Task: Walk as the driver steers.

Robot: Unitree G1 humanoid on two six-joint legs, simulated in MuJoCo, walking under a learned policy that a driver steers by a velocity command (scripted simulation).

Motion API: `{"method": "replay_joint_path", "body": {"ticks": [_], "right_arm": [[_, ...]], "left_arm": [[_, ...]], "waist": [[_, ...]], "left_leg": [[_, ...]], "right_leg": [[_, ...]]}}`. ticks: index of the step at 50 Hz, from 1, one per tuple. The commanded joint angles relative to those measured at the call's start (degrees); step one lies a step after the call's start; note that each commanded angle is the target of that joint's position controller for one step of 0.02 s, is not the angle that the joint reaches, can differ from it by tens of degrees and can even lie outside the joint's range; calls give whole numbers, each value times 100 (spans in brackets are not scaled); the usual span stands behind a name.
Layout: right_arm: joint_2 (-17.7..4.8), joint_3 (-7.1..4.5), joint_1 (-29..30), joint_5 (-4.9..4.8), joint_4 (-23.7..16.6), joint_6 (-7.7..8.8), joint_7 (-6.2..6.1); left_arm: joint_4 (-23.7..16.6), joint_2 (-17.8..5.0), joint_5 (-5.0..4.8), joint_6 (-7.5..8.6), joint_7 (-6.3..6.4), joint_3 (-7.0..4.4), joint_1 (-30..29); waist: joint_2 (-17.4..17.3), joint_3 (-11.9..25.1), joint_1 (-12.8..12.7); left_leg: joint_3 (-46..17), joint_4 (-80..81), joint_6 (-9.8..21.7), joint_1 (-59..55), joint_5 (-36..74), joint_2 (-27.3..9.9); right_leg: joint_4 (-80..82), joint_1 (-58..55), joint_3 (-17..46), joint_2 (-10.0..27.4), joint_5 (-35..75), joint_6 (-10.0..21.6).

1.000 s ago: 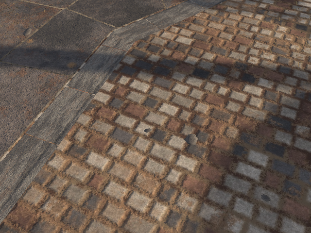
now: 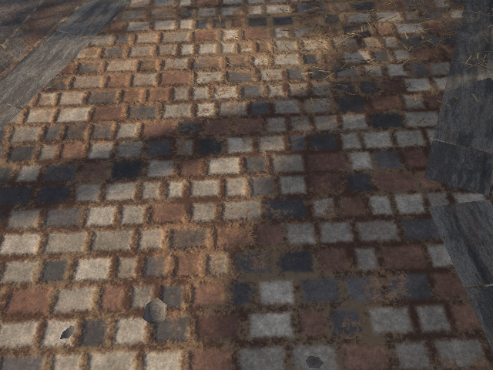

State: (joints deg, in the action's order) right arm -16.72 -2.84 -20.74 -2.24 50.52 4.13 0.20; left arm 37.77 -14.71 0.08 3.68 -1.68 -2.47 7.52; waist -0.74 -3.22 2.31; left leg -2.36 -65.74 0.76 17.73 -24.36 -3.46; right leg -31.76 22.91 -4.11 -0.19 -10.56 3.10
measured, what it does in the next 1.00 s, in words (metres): walks ahead: left foot, then right foot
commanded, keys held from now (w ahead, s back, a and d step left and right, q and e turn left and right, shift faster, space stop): w+q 0.08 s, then q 0.24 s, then e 0.68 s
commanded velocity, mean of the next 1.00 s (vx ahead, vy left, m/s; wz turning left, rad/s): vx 0.15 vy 0.00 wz -0.05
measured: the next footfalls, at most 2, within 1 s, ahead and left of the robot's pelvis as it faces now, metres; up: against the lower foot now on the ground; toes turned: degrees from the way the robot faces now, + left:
left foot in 0.38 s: +0.34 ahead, +0.13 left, +0.00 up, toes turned +13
right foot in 0.88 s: +0.30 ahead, -0.12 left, +0.00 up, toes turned -4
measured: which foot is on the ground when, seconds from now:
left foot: up 0.00-0.36, down 0.38-0.88, up 0.90-1.00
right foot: down 0.00-0.38, up 0.40-0.86, down 0.88-1.00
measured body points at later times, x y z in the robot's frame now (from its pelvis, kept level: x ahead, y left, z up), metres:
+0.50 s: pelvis +0.22 +0.03 +0.00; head +0.26 +0.05 +0.44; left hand +0.27 +0.32 -0.13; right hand +0.44 -0.18 -0.10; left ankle +0.30 +0.12 -0.73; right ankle +0.14 -0.13 -0.66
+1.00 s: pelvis +0.26 -0.03 +0.01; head +0.30 -0.06 +0.46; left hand +0.37 +0.26 -0.09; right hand +0.41 -0.31 -0.11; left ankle +0.28 +0.12 -0.66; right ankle +0.26 -0.11 -0.73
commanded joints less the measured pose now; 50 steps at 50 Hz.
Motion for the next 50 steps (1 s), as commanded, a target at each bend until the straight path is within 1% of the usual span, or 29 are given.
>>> {"method": "replay_joint_path", "body": {"ticks": [1, 3, 6, 9, 12, 14, 17, 18, 19, 20, 21, 22, 23, 24, 25, 26, 28, 31, 35, 39, 41, 43, 44, 45, 46, 47, 48, 49, 50], "right_arm": [[-615, -185, 118, 31, -461, 45, -30], [-384, -161, -38, 10, -377, -113, -33], [-316, -173, 304, 67, -519, -221, -70], [-222, -124, 743, 155, -726, -166, 21], [-90, -51, 1336, 191, -1024, -165, 187], [-212, -91, 1431, 182, -1186, -192, 281], [-462, -208, 1198, 238, -1316, -216, 360], [-586, -282, 827, 248, -1264, -193, 341], [-778, -374, 332, 275, -1157, -144, 263], [-1248, -436, 18, 357, -1174, -146, 110], [-1084, -237, 491, 501, -1299, -109, 52], [-497, -117, 382, 410, -1300, -158, 94], [-468, -88, 743, 338, -1256, -145, 133], [-341, -44, 1042, 310, -1173, -148, 149], [-234, -5, 1337, 319, -1148, -159, 133], [-303, -28, 1516, 395, -1096, -162, 115], [-471, -105, 1717, 453, -1065, -159, 41], [-655, -196, 1628, 373, -953, -228, -139], [-617, -222, 1713, 354, -847, -348, -288], [-685, -268, 1737, 326, -760, -462, -304], [-751, -294, 1791, 254, -724, -521, -295], [-739, -312, 1850, 108, -664, -583, -293], [-557, -293, 1565, 87, -537, -605, -266], [-227, -213, 1557, 344, -713, -589, -202], [-347, -250, 2277, 346, -989, -539, -241], [-513, -303, 2420, 263, -990, -537, -259], [-565, -341, 2255, 205, -897, -539, -282], [-607, -374, 2081, 236, -736, -546, -328], [-647, -398, 2014, 272, -702, -545, -354]], "left_arm": [[-1, -554, 52, 163, 12, -221, 584], [124, -491, 59, 291, 17, -244, 479], [314, -582, 127, 355, 84, -281, 410], [348, -734, 114, 275, 216, -307, 245], [472, -932, 43, 152, 335, -354, 506], [526, -1031, -28, 30, 370, -395, 569], [509, -1153, -158, -144, 436, -450, 483], [530, -1134, -170, -189, 439, -438, 491], [566, -1034, -159, -204, 415, -383, 535], [462, -692, 68, -151, 364, -233, 754], [582, -168, 107, -124, 211, -21, 1664], [902, -785, -113, -179, 143, -172, 1355], [723, -896, -294, -249, 136, -217, 808], [729, -782, -240, -328, 207, -202, 547], [774, -806, -156, -442, 289, -231, 487], [872, -778, -126, -551, 329, -241, 711], [960, -728, -105, -643, 419, -255, 940], [833, -769, -104, -657, 481, -288, 664], [672, -683, -101, -658, 458, -292, 359], [599, -625, -99, -616, 347, -283, 323], [594, -629, -102, -609, 260, -297, 452], [730, -690, -74, -602, 180, -350, 896], [746, -956, -25, -595, 195, -431, 1024], [634, -1657, -28, -590, 312, -582, 1080], [484, -1810, 179, -484, 263, -573, 1009], [440, -1656, 236, -348, 224, -547, 832], [408, -1531, 128, -263, 243, -531, 528], [355, -1296, -6, -251, 274, -474, 289], [329, -1149, -95, -262, 312, -418, 179]], "waist": [[702, 612, -290], [574, 491, -141], [417, 61, -67], [432, -30, -112], [328, 35, -387], [367, 121, -398], [482, 402, -182], [405, 622, 33], [102, 914, 330], [-861, 1591, 316], [-1351, 2620, -393], [-377, 2939, 109], [-350, 1976, 66], [-16, 1410, -71], [-91, 1001, -199], [-328, 857, -378], [-587, 809, -450], [-472, 907, -274], [-544, 751, -184], [-563, 782, -171], [-631, 828, -282], [-584, 856, -552], [-11, 655, -532], [1759, 586, -270], [1672, 615, -572], [1038, 658, -543], [868, 592, -349], [673, 631, -258], [732, 638, -203]], "left_leg": [[-394, -313, 34, 1702, 905, -536], [-372, -230, -30, 1501, 1165, -546], [-456, 321, -169, 1818, 1633, -428], [-53, 1708, -223, 1533, 2554, -268], [292, 2577, -174, 1443, 2985, -147], [354, 2836, -59, 1532, 2701, -93], [556, 3033, 229, 1072, 1833, 232], [573, 3328, 367, 544, 1861, 412], [529, 4055, 538, -334, 2979, 550], [-836, 3717, 970, -1973, 6165, -634], [-2828, 3506, 2299, -3290, 7762, -2179], [-2369, 3823, 2223, -2777, 6558, -1916], [-1648, 4064, 1933, -2201, 5552, -1662], [-1330, 4327, 1615, -1529, 4439, -1404], [-1028, 4619, 1434, -818, 3638, -1240], [-725, 4876, 1327, -193, 3197, -1061], [-444, 5059, 1348, 20, 2882, -1013], [-364, 5156, 1436, -359, 2308, -1237], [-132, 5295, 1394, -587, 1687, -1346], [165, 5099, 1325, -853, 2059, -1451], [285, 4839, 1202, -970, 2360, -1502], [588, 4253, 782, -774, 2231, -1328], [938, 3431, 296, -287, 1591, -955], [1449, 1707, -338, 1283, -576, -131], [539, 621, -459, 1976, -1524, 461], [96, 121, -375, 2092, -1153, 349], [-39, 76, -311, 2184, -587, 261], [-100, 125, -327, 2191, -249, 193], [-115, 116, -375, 2106, 22, 196]], "right_leg": [[1966, -1838, 1620, 1488, 410, 793], [2271, -1498, 1143, 1426, 858, 822], [2355, -1292, 377, 1369, 2328, 772], [2245, -1210, -413, 1101, 3081, 598], [2021, -1659, -598, 1260, 3445, 589], [1701, -2140, -614, 1441, 3624, 578], [760, -2452, -557, 1555, 4674, 464], [118, -2421, -538, 1443, 4750, 373], [-871, -2200, -666, 1101, 4222, 135], [-2504, -931, -667, 660, 1468, -184], [-3980, 367, 320, -74, -3183, -486], [-4010, 119, 1250, 116, -3036, -498], [-3846, 541, 1138, 263, -2894, -494], [-3405, 638, 1039, 429, -2672, -513], [-3018, 382, 1022, 520, -2344, -595], [-2804, -138, 914, 503, -1936, -685], [-2531, -323, 715, 425, -1658, -804], [-2507, 64, 663, 522, -1413, -809], [-2258, 350, 539, 632, -1247, -789], [-1576, 53, 239, 532, -1241, -660], [-990, -256, 84, 437, -1087, -509], [208, -967, -88, 216, -238, -196], [978, -1345, 508, 387, 515, 98], [1147, -2090, 2529, 1837, 2660, 772], [1344, -1696, 3349, 2318, 2875, 1698], [1411, -1691, 2933, 2037, 2462, 1599], [1350, -1748, 2494, 1719, 2214, 1255], [1281, -1809, 2258, 1522, 2075, 991], [1250, -1770, 2128, 1423, 2253, 912]]}}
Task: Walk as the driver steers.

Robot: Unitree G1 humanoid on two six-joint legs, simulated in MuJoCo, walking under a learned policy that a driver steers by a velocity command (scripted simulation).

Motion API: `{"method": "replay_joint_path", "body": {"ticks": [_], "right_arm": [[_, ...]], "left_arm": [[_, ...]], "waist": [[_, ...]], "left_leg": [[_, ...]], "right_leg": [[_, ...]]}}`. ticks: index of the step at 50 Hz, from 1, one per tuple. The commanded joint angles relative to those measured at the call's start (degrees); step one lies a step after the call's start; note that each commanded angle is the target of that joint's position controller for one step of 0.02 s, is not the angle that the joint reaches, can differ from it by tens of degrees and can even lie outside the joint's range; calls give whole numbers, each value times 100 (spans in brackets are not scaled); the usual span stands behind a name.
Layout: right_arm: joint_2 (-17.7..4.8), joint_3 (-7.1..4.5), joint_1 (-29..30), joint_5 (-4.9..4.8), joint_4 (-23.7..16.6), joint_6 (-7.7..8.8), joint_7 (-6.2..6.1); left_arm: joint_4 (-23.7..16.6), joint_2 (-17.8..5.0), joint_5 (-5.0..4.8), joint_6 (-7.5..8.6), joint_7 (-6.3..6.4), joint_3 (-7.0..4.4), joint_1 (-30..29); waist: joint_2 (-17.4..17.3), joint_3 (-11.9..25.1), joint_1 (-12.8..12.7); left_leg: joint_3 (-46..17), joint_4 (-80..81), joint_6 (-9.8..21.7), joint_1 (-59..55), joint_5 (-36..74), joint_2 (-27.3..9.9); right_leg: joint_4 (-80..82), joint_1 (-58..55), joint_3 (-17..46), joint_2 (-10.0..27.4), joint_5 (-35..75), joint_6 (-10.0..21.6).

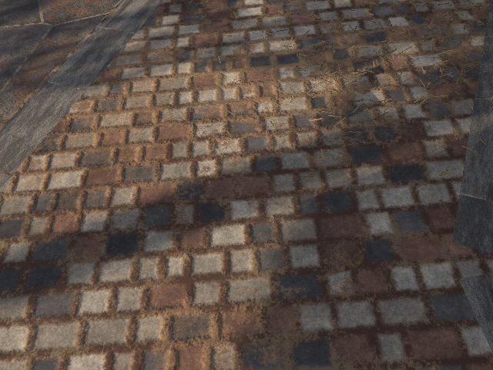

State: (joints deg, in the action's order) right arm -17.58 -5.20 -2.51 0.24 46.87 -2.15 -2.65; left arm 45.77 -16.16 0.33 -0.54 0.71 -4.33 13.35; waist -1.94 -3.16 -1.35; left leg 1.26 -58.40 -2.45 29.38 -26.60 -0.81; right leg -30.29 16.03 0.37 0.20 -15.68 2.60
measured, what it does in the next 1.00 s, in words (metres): walks ahead: left foot, then right foot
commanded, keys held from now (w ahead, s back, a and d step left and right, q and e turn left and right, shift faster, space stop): e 0.20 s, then w+e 0.08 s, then w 0.16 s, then no key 0.30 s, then q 0.26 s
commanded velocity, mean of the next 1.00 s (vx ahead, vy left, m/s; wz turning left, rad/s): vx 0.12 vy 0.00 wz -0.22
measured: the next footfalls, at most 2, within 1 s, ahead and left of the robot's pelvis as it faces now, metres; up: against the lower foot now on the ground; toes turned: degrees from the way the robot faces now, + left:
left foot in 0.38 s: +0.11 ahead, +0.13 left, +0.00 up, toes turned -16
right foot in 0.74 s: +0.22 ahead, -0.16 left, +0.00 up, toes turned -14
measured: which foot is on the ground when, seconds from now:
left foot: up 0.00-0.36, down 0.38-0.76, up 0.78-1.00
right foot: down 0.00-0.38, up 0.40-0.72, down 0.74-1.00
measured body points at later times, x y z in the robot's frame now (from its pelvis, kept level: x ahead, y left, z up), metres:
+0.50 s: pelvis +0.07 +0.02 +0.00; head +0.09 +0.03 +0.45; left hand +0.27 +0.25 -0.11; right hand +0.09 -0.28 -0.11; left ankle +0.07 +0.14 -0.74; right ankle +0.02 -0.10 -0.69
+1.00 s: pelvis +0.16 -0.04 +0.00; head +0.19 -0.05 +0.45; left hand +0.37 +0.19 -0.10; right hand +0.19 -0.34 -0.13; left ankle +0.17 +0.10 -0.69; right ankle +0.19 -0.15 -0.74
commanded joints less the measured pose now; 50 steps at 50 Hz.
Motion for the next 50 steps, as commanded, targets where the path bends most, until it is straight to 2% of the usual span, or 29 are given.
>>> {"method": "replay_joint_path", "body": {"ticks": [1, 4, 10, 11, 14, 16, 18, 19, 20, 21, 22, 23, 24, 25, 27, 28, 30, 33, 36, 37, 38, 39, 40, 41, 42, 43, 45, 48, 50], "right_arm": [[-513, -162, 170, 18, -331, 103, -62], [-391, -135, 181, -58, -339, 154, -51], [-370, -93, 352, -69, -378, 216, 25], [-390, -92, 310, -81, -370, 240, 58], [-450, -94, 408, -141, -426, 376, 172], [-491, -95, 191, -174, -363, 515, 254], [-414, -89, -271, -165, -173, 656, 314], [-483, -108, -618, -114, -53, 710, 310], [-714, -131, -1220, -1, 74, 746, 292], [-1315, -260, -1644, 143, 243, 761, 341], [-1010, -200, -1394, 46, 167, 823, 360], [-675, -101, -1123, -39, 82, 833, 318], [-554, -49, -1000, -54, 33, 821, 288], [-515, -17, -925, -72, 33, 790, 248], [-483, 33, -935, -32, 68, 733, 190], [-505, 35, -959, -33, 109, 694, 168], [-612, 25, -1030, -58, 185, 599, 137], [-830, -7, -1323, -90, 322, 490, 144], [-760, 37, -1189, -182, 359, 475, 155], [-663, 73, -1345, -145, 430, 512, 175], [-412, 177, -1434, 36, 358, 572, 203], [70, 335, -2102, 45, 459, 559, 214], [-181, 291, -1740, -73, 455, 448, 188], [-490, 187, -1463, -178, 352, 343, 158], [-559, 132, -1327, -197, 339, 247, 83], [-613, 85, -1316, -165, 333, 151, 20], [-550, 41, -1469, -142, 339, 20, -54], [-409, 22, -1364, -132, 172, -40, -45], [-317, 55, -1117, -117, -3, -49, 14]], "left_arm": [[-477, -908, -123, 144, 104, -192, -345], [-473, -923, -101, 109, 163, -198, -135], [-567, -1157, -101, -8, 200, -273, -217], [-572, -1157, -117, -16, 187, -279, -205], [-608, -1115, -145, 1, 134, -249, -286], [-618, -1045, -108, 23, 115, -201, -346], [-611, -873, -94, 37, 122, -111, -387], [-590, -630, -64, 73, 124, -26, -317], [-599, -172, -20, 124, 96, 118, -251], [-930, -371, -182, 218, 109, 50, -452], [-887, -869, -210, 301, 114, -65, -539], [-796, -1012, -188, 329, 96, -123, -539], [-690, -919, -122, 327, 88, -124, -477], [-706, -861, -69, 341, 77, -124, -517], [-708, -569, -10, 359, 13, -57, -609], [-736, -357, -7, 351, -11, 10, -682], [-769, -83, -39, 320, -53, 124, -852], [-798, -284, -91, 265, -82, 74, -993], [-647, -462, -44, 257, -78, -28, -609], [-600, -668, 0, 259, -28, -101, -405], [-585, -1032, 88, 253, 44, -173, 38], [-474, -927, 146, 180, 74, -111, 188], [-414, -436, 90, 157, 21, 11, 205], [-421, -434, 66, 176, -6, 35, -99], [-456, -604, 68, 196, 4, -12, -365], [-477, -685, 57, 226, 10, -34, -622], [-454, -725, 84, 241, 55, -64, -940], [-368, -641, 74, 201, 142, -69, -1035], [-321, -663, 61, 175, 193, -87, -1113]], "waist": [[896, 734, 178], [856, 849, 106], [1023, 688, -32], [1006, 757, -53], [1146, 536, -133], [1219, 512, -56], [1053, 532, 214], [825, 644, 338], [-115, 906, 452], [-1255, 473, 432], [-820, -45, 412], [-657, -308, 340], [-556, -257, 278], [-563, -222, 248], [-549, 99, 236], [-551, 233, 256], [-619, 405, 348], [-687, 475, 446], [-537, 485, 122], [-341, 609, 14], [222, 1184, -79], [1307, 1948, 137], [1314, 1843, -83], [1105, 1236, -46], [959, 955, 18], [896, 692, 94], [984, 529, 295], [984, 541, 282], [957, 546, 222]], "left_leg": [[-467, -713, -97, 800, 447, -2], [-517, -256, -178, 849, 743, 84], [-620, 1171, -317, 300, 786, 169], [-614, 1374, -300, 140, 805, 187], [-576, 2035, -158, -241, 692, 250], [-451, 2529, -11, -750, 718, 247], [-248, 3462, 191, -1760, 1389, 241], [-489, 3657, 347, -2467, 1395, -51], [-1668, 4042, 692, -3244, 801, -1076], [-3832, 4712, 1592, -3362, -465, -1973], [-4060, 4825, 1880, -3133, -1184, -2179], [-3435, 4762, 1707, -3006, -722, -1886], [-2876, 4713, 1512, -3021, 26, -1592], [-2476, 4631, 1414, -3047, 1267, -1498], [-1539, 4444, 1314, -2871, 3864, -1226], [-1178, 4349, 1285, -2770, 4604, -1096], [-664, 4221, 1167, -2467, 5100, -852], [-692, 4133, 1159, -2398, 4967, -987], [-777, 3687, 964, -2296, 4522, -970], [-652, 3301, 741, -2127, 4422, -776], [-476, 2512, 436, -1535, 3196, -484], [-339, 1517, 106, -976, 517, -134], [-570, 930, -52, -877, -1188, -103], [-620, 395, -83, -542, -1435, -160], [-570, 44, -85, -319, -1271, -173], [-573, -30, -115, -258, -989, -213], [-429, -128, -176, -523, -467, -218], [-246, 28, -195, -536, -62, -280], [-179, 503, -145, -596, 193, -376]], "right_leg": [[1068, -1090, 1610, 1291, 3018, 965], [997, -1488, 1619, 1195, 3181, 985], [951, -1238, 2051, 1085, 2365, 1027], [1041, -1144, 2165, 1044, 1681, 1052], [1335, -689, 2642, 907, -669, 1089], [1265, -488, 2722, 844, -1080, 1037], [957, -80, 2631, 595, -1308, 831], [525, 309, 2419, 367, -1428, 628], [-1028, 945, 1652, -196, -1737, 283], [-2043, 2438, 1023, -806, -2224, 114], [-2773, 2988, 1209, -345, -1905, 40], [-2926, 3066, 1218, -229, -1412, -15], [-2937, 2972, 1088, -158, -1085, -104], [-2856, 2931, 977, -68, -791, -217], [-2506, 2334, 492, 33, -369, -449], [-2146, 2029, 274, 75, -201, -543], [-1317, 1254, -18, 54, 179, -597], [-581, 606, -153, -87, 685, -489], [526, -318, -144, -196, 1465, -155], [822, -936, 84, -23, 2175, 15], [466, -2108, 921, 850, 4260, 318], [286, -2847, 1885, 1956, 4983, 1235], [712, -2301, 2269, 2075, 4110, 1437], [914, -1791, 1968, 1904, 3206, 1269], [1043, -1458, 1721, 1741, 2644, 1103], [1225, -1053, 1460, 1660, 2285, 1041], [1463, -421, 1007, 1500, 1883, 1000], [1586, -242, 568, 1505, 1548, 1119], [1603, -259, 377, 1538, 1341, 1128]]}}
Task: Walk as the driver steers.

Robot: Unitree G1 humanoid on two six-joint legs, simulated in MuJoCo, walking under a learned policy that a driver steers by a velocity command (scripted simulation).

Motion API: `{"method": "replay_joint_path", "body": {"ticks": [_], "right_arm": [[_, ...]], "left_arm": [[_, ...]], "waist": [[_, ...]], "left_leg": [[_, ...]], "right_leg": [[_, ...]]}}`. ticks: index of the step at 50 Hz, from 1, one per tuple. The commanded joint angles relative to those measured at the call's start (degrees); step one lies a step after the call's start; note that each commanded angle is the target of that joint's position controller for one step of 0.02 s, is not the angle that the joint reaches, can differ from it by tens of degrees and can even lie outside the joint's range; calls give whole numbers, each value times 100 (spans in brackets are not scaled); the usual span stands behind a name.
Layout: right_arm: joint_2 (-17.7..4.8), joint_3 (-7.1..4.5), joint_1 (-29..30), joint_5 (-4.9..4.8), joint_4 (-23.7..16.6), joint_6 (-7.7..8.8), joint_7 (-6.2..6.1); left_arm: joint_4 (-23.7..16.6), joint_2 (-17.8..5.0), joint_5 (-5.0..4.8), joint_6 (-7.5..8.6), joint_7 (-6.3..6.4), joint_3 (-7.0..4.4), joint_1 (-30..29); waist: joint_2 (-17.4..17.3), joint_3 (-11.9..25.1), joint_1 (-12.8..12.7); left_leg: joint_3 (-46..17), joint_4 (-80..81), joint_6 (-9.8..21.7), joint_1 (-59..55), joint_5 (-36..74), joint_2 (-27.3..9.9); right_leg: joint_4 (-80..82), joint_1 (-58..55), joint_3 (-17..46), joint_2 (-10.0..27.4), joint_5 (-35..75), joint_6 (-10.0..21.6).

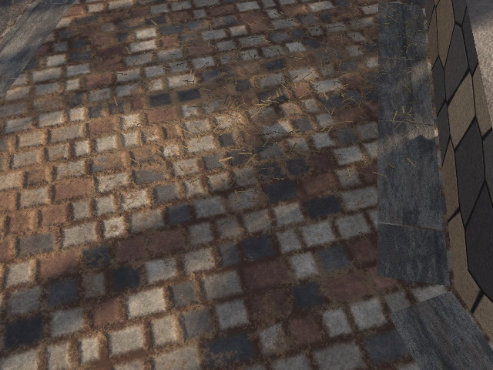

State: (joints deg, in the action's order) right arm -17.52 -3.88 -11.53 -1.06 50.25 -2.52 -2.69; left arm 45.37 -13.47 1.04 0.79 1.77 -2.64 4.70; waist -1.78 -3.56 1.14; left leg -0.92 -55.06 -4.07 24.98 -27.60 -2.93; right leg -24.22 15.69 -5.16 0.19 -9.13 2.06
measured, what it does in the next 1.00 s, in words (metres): steps on the spot, turning left: left foot, then right foot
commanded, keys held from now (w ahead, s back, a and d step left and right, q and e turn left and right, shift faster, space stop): q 0.52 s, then no key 0.26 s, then w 0.22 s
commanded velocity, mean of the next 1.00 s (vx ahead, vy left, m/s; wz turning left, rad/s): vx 0.05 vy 0.00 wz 0.38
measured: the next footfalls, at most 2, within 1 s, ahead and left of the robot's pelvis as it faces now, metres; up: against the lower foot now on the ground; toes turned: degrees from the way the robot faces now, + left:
left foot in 0.16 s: +0.05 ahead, +0.13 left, +0.00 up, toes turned +9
right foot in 0.68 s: +0.14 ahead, -0.08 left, +0.00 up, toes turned +25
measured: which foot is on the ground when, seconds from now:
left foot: up 0.00-0.14, down 0.16-0.68, up 0.70-1.00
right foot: down 0.00-0.16, up 0.18-0.66, down 0.68-1.00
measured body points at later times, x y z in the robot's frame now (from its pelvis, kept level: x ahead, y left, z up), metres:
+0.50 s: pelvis +0.02 +0.04 +0.01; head +0.06 +0.08 +0.45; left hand +0.10 +0.36 -0.11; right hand +0.23 -0.21 -0.08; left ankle +0.01 +0.12 -0.74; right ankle +0.09 -0.12 -0.68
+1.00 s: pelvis +0.07 +0.03 +0.00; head +0.09 +0.04 +0.45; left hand +0.03 +0.32 -0.12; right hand +0.31 -0.17 -0.10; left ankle +0.00 +0.14 -0.73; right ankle +0.10 -0.10 -0.74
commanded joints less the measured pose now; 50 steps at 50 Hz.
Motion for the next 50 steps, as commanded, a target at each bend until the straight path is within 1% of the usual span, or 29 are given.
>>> {"method": "replay_joint_path", "body": {"ticks": [1, 4, 7, 8, 9, 10, 11, 12, 13, 14, 16, 20, 24, 27, 31, 33, 34, 35, 36, 37, 38, 39, 41, 42, 43, 45, 47, 49, 50], "right_arm": [[-317, -66, -112, 19, -423, -7, 57], [-440, -94, -58, 17, -587, -2, 192], [-476, -152, -403, 35, -561, -5, 314], [-620, -215, -551, 79, -532, 2, 308], [-1197, -361, -580, 80, -647, 16, 213], [-1638, -398, -508, 232, -857, 105, 212], [-1424, -350, -510, 335, -901, 243, 248], [-1281, -316, -254, 275, -933, 348, 242], [-1144, -304, 49, 145, -997, 375, 212], [-970, -246, 205, 42, -1043, 367, 172], [-854, -189, 119, 55, -1087, 332, 106], [-958, -234, -86, 35, -1134, 274, 39], [-1078, -282, 5, 44, -1238, 190, 21], [-1094, -283, 152, 68, -1316, 139, 54], [-957, -200, 314, 62, -1355, 76, 79], [-854, -134, 436, 2, -1360, 38, 52], [-706, -82, 246, 55, -1333, 56, 45], [-451, 5, -84, 199, -1331, 100, 63], [-664, -73, 92, 144, -1442, 128, 49], [-1055, -184, 53, 140, -1336, 132, 24], [-1115, -247, 85, 88, -1269, 121, 23], [-981, -245, 42, 75, -1166, 74, 1], [-612, -123, 43, 80, -1114, 47, 44], [-505, -70, 190, 55, -1144, 80, 97], [-481, -44, 417, 28, -1203, 137, 135], [-434, -3, 712, -6, -1262, 266, 171], [-433, 6, 692, -19, -1216, 384, 197], [-424, -10, 324, -21, -1006, 479, 220], [-430, -26, 68, -6, -867, 504, 222]], "left_arm": [[-260, -977, -8, 25, 103, -270, -251], [-213, -1126, -54, -40, 110, -312, -244], [-188, -1173, -211, -117, 104, -329, -380], [-76, -1008, -237, -145, 92, -307, -125], [-79, -723, -80, -167, 49, -246, 110], [-448, -693, 19, -147, 79, -226, -483], [-484, -898, -27, -142, 97, -290, -689], [-427, -986, -122, -149, 95, -334, -562], [-272, -1034, -120, -159, 129, -378, -353], [-213, -1098, -79, -167, 162, -408, -311], [-176, -998, -89, -132, 136, -406, -214], [-216, -836, -136, -75, 116, -352, -324], [-243, -846, -150, -37, 61, -328, -410], [-215, -920, -172, 17, 5, -330, -285], [-152, -953, -187, 100, -109, -310, -46], [-56, -917, -151, 153, -172, -299, 261], [-66, -1135, -63, 163, -165, -329, 319], [-166, -1507, 38, 136, -131, -362, 225], [-97, -1348, 162, 145, -151, -288, 195], [-157, -1163, 91, 188, -170, -233, 107], [-132, -1146, 8, 200, -155, -230, 52], [-123, -1132, -66, 206, -147, -212, -23], [36, -1008, -159, 186, -126, -153, 167], [114, -1095, -186, 141, -110, -182, 322], [133, -1232, -202, 92, -77, -222, 422], [136, -1344, -183, 52, -26, -249, 551], [164, -1429, -211, 65, -44, -275, 691], [153, -1438, -286, 69, -81, -272, 617], [149, -1363, -298, 78, -100, -248, 604]], "waist": [[926, 617, -62], [895, 738, -52], [780, 780, 222], [427, 711, 219], [-1041, 558, 25], [-1795, 449, 161], [-996, 693, 289], [-772, 618, 95], [-447, 581, -58], [-455, 582, -98], [-488, 773, -137], [-455, 829, -20], [-615, 706, 44], [-692, 741, 36], [-741, 889, 15], [-623, 854, -221], [-259, 891, -149], [1006, 954, 162], [1633, 716, 114], [1192, 638, -1], [1023, 593, -1], [902, 561, 30], [925, 561, -41], [1103, 445, -172], [1256, 323, -323], [1254, 216, -483], [1174, 219, -498], [1046, 214, -259], [979, 250, -118]], "left_leg": [[88, 379, 48, -229, 389, -178], [249, 888, 182, -484, 555, -137], [540, 2107, 493, -1188, 1318, 93], [321, 2700, 695, -1554, 1796, 151], [-1324, 3460, 1162, -2040, 3281, -914], [-3120, 3800, 2324, -1980, 4076, -1995], [-2970, 3891, 2495, -1936, 3583, -1877], [-2458, 3832, 2182, -1918, 3282, -1557], [-2093, 3746, 1839, -1945, 2986, -1264], [-1935, 3711, 1673, -1954, 3071, -1154], [-1715, 3653, 1659, -1940, 3609, -952], [-1780, 3554, 1691, -2353, 3696, -852], [-2057, 3538, 1719, -2065, 3096, -762], [-2254, 3433, 1740, -1852, 3207, -751], [-2415, 3060, 1649, -1837, 3946, -709], [-2356, 2828, 1340, -1619, 3539, -445], [-2143, 2544, 1046, -1266, 2681, -175], [-1397, 1597, 707, -650, 774, 552], [-970, 968, 430, -130, -926, 890], [-1017, 88, 228, -53, -1028, 696], [-1005, -354, 131, 123, -775, 680], [-1029, -478, 24, 182, -569, 628], [-819, -12, -76, 210, -7, 424], [-455, 328, -91, 264, 132, 376], [-179, 591, -84, 293, 174, 359], [22, 1275, 4, 14, 119, 318], [150, 2013, 157, -438, 205, 352], [336, 3039, 371, -1269, 1090, 444], [400, 3447, 481, -1815, 1435, 498]], "right_leg": [[983, -257, 882, 1586, 703, 1195], [788, -451, 797, 1767, 964, 1153], [146, -346, 474, 1660, 781, 736], [-458, -66, 189, 1384, 125, 360], [-1992, 950, -460, 711, -1261, -248], [-3277, 2138, 14, -227, -3063, -536], [-4071, 2229, 723, -101, -3007, -474], [-4214, 2275, 894, 21, -2464, -381], [-4110, 2301, 930, 121, -1973, -379], [-3991, 2278, 969, 173, -1660, -418], [-4063, 1957, 935, 48, -1261, -520], [-3144, 1988, 986, -45, -1028, -683], [-2248, 1558, 1052, -117, -1004, -776], [-1818, 1114, 1048, -162, -1072, -751], [-1029, 432, 897, -151, -976, -604], [323, -315, 804, -103, 210, -405], [539, -847, 1246, 411, 934, -212], [557, -1301, 2338, 1436, 2361, 276], [629, -857, 3177, 2093, 2611, 1278], [667, -781, 3112, 2093, 2330, 1526], [596, -880, 2777, 1830, 2098, 1365], [534, -931, 2451, 1579, 1859, 1161], [809, -1047, 2213, 1286, 173, 964], [1045, -1087, 2162, 1137, -829, 930], [1209, -1091, 2201, 1094, -1361, 930], [1320, -998, 2203, 1114, -1531, 945], [1313, -897, 2174, 1183, -1460, 998], [1197, -504, 2019, 1115, -1339, 977], [1047, -224, 1930, 1043, -1238, 905]]}}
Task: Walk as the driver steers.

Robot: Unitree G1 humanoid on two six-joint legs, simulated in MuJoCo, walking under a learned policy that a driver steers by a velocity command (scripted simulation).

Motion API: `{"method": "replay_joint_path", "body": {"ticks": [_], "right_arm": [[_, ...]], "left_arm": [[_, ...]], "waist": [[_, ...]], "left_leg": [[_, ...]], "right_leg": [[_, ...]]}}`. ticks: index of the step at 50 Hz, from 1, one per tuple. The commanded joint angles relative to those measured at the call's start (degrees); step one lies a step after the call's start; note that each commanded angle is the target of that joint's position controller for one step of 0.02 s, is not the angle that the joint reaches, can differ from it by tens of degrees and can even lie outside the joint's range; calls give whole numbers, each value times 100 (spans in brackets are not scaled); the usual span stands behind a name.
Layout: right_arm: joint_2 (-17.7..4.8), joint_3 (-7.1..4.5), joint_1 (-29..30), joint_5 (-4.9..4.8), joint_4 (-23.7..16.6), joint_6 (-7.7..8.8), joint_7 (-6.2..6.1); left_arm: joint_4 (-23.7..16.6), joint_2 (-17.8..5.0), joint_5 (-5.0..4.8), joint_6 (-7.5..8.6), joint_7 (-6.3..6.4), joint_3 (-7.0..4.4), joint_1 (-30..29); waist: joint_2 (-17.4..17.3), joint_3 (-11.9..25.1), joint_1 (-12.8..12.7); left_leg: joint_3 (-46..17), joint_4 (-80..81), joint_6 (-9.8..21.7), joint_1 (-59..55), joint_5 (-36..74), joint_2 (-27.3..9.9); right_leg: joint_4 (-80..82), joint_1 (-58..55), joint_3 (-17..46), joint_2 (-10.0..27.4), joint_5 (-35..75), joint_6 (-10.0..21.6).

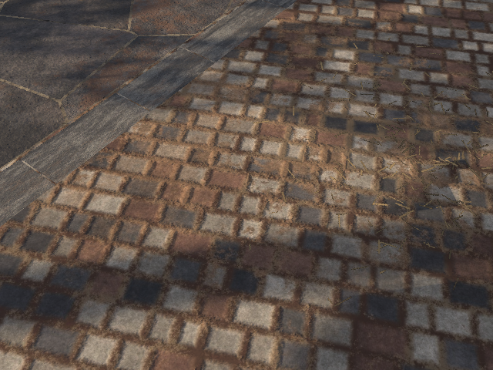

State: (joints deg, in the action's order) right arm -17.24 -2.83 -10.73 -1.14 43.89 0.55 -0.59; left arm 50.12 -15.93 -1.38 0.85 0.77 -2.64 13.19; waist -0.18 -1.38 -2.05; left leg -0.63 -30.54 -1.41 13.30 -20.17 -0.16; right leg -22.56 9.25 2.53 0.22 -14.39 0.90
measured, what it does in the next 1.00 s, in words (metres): walks ahead, turning right: left foot, then right foot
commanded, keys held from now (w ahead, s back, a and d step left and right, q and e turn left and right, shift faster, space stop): w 0.12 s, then w+e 0.80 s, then w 0.08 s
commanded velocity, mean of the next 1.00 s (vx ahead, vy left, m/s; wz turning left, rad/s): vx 0.45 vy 0.00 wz -0.36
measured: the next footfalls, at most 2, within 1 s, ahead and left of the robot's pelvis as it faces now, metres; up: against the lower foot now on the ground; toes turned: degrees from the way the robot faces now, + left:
left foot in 0.04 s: +0.02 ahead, +0.12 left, +0.00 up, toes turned -1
right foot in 0.48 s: +0.37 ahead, -0.14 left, +0.00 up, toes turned -10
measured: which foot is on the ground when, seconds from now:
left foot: up 0.00-0.02, down 0.04-0.50, up 0.52-0.94, down 0.96-1.00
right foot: down 0.00-0.04, up 0.06-0.46, down 0.48-0.96, up 0.98-1.00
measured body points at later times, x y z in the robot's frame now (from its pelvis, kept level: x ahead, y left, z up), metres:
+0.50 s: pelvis +0.21 -0.03 -0.03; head +0.26 -0.03 +0.41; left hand +0.48 +0.17 -0.12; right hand +0.15 -0.31 -0.16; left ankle -0.01 +0.12 -0.73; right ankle +0.33 -0.13 -0.75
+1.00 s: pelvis +0.51 -0.07 -0.02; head +0.54 -0.08 +0.43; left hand +0.67 +0.19 -0.14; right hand +0.62 -0.38 -0.08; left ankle +0.66 +0.00 -0.75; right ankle +0.34 -0.13 -0.73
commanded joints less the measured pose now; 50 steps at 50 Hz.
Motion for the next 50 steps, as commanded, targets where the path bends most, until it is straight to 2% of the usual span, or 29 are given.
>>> {"method": "replay_joint_path", "body": {"ticks": [1, 2, 3, 4, 5, 6, 9, 11, 14, 17, 19, 22, 23, 24, 25, 26, 27, 28, 29, 30, 31, 35, 40, 44, 46, 47, 48, 49, 50], "right_arm": [[-545, -168, -373, -8, -114, 207, -11], [-693, -212, -971, -23, 6, 212, -55], [-1344, -369, -1321, 31, 87, 202, -51], [-1306, -385, -1493, 71, 97, 267, 8], [-982, -277, -1259, 114, 63, 348, 22], [-790, -221, -1085, 121, -5, 411, 39], [-631, -162, -900, 138, -53, 423, 41], [-658, -177, -906, 155, -45, 413, 21], [-744, -192, -938, 156, 0, 437, -3], [-859, -223, -1179, 109, 132, 476, -12], [-879, -238, -1217, 56, 188, 452, -11], [-1079, -293, -1135, 90, 138, 333, -76], [-1119, -298, -1095, 117, 97, 255, -119], [-1099, -271, -1129, 126, 37, 220, -167], [-785, -158, -1363, 226, -185, 287, -170], [-182, 58, -1723, 192, -324, 485, -68], [-813, -84, -1039, -3, -445, 679, 25], [-869, -87, -606, -166, -610, 774, 64], [-779, -62, -460, -82, -644, 823, 26], [-814, -111, -462, 55, -609, 795, -19], [-803, -127, -588, 109, -600, 724, -16], [-578, -85, -470, 255, -767, 519, -42], [-294, 33, 740, 202, -1100, 612, 6], [-536, -55, 1059, 74, -1236, 692, 114], [-684, -139, 834, 48, -1211, 728, 136], [-743, -191, 411, 48, -1102, 750, 127], [-910, -272, -155, 126, -1009, 785, 96], [-1196, -334, -989, 216, -961, 773, 49], [-1564, -456, -1376, 251, -639, 694, 129]], "left_arm": [[-344, -908, -24, 116, -25, -180, -274], [-434, -509, 58, 186, -75, -50, -483], [-714, -152, 99, 307, -97, 47, -689], [-855, -657, 6, 399, -90, -67, -1063], [-818, -901, -100, 438, -126, -161, -895], [-702, -880, -125, 459, -168, -163, -705], [-657, -715, -40, 463, -282, -137, -762], [-702, -504, -24, 436, -346, -64, -858], [-929, -330, -6, 403, -390, 37, -1260], [-1182, -303, -1, 391, -448, 95, -1700], [-1302, -385, -12, 390, -504, 78, -1783], [-1341, -690, -4, 366, -538, -73, -1314], [-1187, -907, -22, 335, -515, -205, -596], [-989, -1181, -49, 283, -435, -373, 270], [-905, -1655, -34, 192, -306, -523, 1032], [-1052, -1795, -53, 219, -313, -505, 837], [-1064, -1354, -9, 254, -309, -394, 763], [-1050, -1166, 33, 289, -287, -346, 588], [-1106, -1087, 48, 329, -286, -318, 224], [-1195, -925, 94, 357, -276, -277, -72], [-1301, -880, 159, 356, -255, -254, -261], [-1283, -940, 75, 391, -163, -293, -215], [-1130, -1074, -2, 294, -44, -340, 285], [-1010, -1038, -50, 189, -5, -340, 653], [-1022, -1033, -17, 151, 0, -350, 612], [-1031, -943, 5, 136, -7, -322, 539], [-1038, -678, 46, 155, -33, -229, 602], [-1126, -302, 170, 180, -53, -88, 765], [-1209, -129, -58, 248, -59, -24, 1556]], "waist": [[702, 220, 381], [311, 457, 664], [-1132, 526, 691], [-1098, 42, 937], [-794, -347, 714], [-808, -423, 598], [-646, -505, 529], [-548, -430, 542], [-502, -528, 636], [-455, -674, 741], [-427, -676, 654], [-661, -51, 234], [-706, 427, -161], [-563, 904, -603], [401, 1552, -671], [1479, 2465, -186], [815, 2170, -540], [534, 1303, -447], [-72, 705, -144], [-79, 482, 69], [84, 358, 261], [211, 78, 368], [304, 7, -152], [467, 119, -221], [660, 193, -39], [715, 323, 203], [605, 771, 465], [-118, 1640, 725], [-2154, 2024, 345]], "left_leg": [[187, 1004, 328, -1400, 772, 80], [-550, 1109, 509, -2262, 535, -509], [-2244, 1511, 1091, -2617, -436, -1524], [-3358, 2041, 1716, -2355, -936, -2194], [-3169, 2092, 1737, -2204, -1116, -2116], [-2761, 2151, 1585, -2199, -1026, -1832], [-1569, 2341, 1252, -2034, 707, -1469], [-885, 2397, 1192, -1785, 1624, -1282], [-94, 2555, 1105, -1164, 1911, -1075], [226, 2694, 1073, -1056, 2011, -1232], [382, 2507, 995, -1473, 2528, -1399], [702, 1286, 764, -2063, 5609, -1473], [860, 270, 649, -1979, 6414, -1383], [965, -1041, 458, -1238, 6249, -1206], [966, -3049, 197, 598, 3687, -788], [68, -4940, -66, 2304, -1103, 402], [-785, -5224, 86, 2876, -926, 84], [-641, -4969, 213, 3051, -515, -165], [-571, -4386, 243, 2873, -149, -418], [-563, -3924, 220, 2523, 53, -594], [-580, -3802, 178, 2207, 175, -668], [-336, -2825, -192, 2047, 693, -684], [-176, -613, -323, 1551, 2545, -233], [-418, 119, -221, 1398, 2275, -58], [-446, 256, -33, 1108, 1671, -29], [-314, 466, 124, 606, 1677, -31], [-434, 519, 386, -390, 1678, -294], [-1488, 408, 781, -1834, 1417, -1317], [-4277, 1118, 1687, -3203, -87, -2316]], "right_leg": [[601, 860, 1044, 943, -638, 840], [-277, 1548, 651, 637, -714, 529], [-1690, 2608, -321, -105, -1092, 118], [-2786, 3423, -155, 8, -1940, 55], [-3432, 3815, 96, 310, -1652, 149], [-3640, 3929, 112, 448, -1204, 235], [-3527, 3973, 35, 656, -122, 190], [-3208, 3772, -100, 596, 412, 15], [-2137, 3116, -264, 434, 1293, -148], [-1376, 2663, -453, 279, 1733, -32], [-1105, 2676, -447, 215, 1600, 159], [-1123, 1910, -781, -226, 962, 514], [-1126, 1033, -913, -464, 840, 661], [-1003, -368, -749, -539, 896, 857], [-960, -2312, 1132, 592, 379, 1352], [99, -3502, 4507, 1931, -878, 2409], [606, -3234, 4420, 1791, -1266, 2101], [676, -2418, 3504, 1591, -973, 1845], [750, -1400, 2882, 1327, -327, 1692], [809, -728, 2412, 1107, 322, 1608], [952, -219, 2204, 956, 685, 1631], [1227, 798, 1566, 711, 1363, 1712], [957, 998, 1207, 290, 952, 1248], [344, 222, 1885, 557, 672, 1123], [-55, -93, 2222, 692, 844, 1003], [-348, -109, 2159, 633, 1058, 896], [-1156, 46, 1885, 351, 1307, 714], [-2777, 711, 1359, -30, 283, 491], [-4455, 2706, 739, -732, -1919, 145]]}}
Velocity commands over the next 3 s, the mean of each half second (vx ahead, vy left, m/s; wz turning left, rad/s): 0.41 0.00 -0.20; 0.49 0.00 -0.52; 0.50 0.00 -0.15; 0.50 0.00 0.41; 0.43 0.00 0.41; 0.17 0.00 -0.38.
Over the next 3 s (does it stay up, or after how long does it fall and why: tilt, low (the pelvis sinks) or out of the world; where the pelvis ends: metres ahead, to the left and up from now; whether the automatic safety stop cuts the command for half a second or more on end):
stays up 1.35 -0.39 0.00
